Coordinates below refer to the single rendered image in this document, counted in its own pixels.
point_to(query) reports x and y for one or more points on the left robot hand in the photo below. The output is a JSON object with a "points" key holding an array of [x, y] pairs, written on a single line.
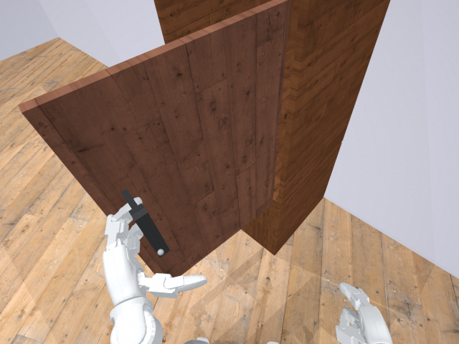
{"points": [[121, 266]]}

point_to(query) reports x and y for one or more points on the right robot hand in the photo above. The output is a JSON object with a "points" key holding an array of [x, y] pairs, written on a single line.
{"points": [[368, 324]]}

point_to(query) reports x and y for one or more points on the handle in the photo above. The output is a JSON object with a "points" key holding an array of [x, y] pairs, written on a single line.
{"points": [[146, 224]]}

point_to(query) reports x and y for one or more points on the cupboard door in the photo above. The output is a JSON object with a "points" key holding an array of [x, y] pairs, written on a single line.
{"points": [[190, 127]]}

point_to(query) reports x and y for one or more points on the robot left forearm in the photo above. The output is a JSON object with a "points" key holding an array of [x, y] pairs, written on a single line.
{"points": [[134, 323]]}

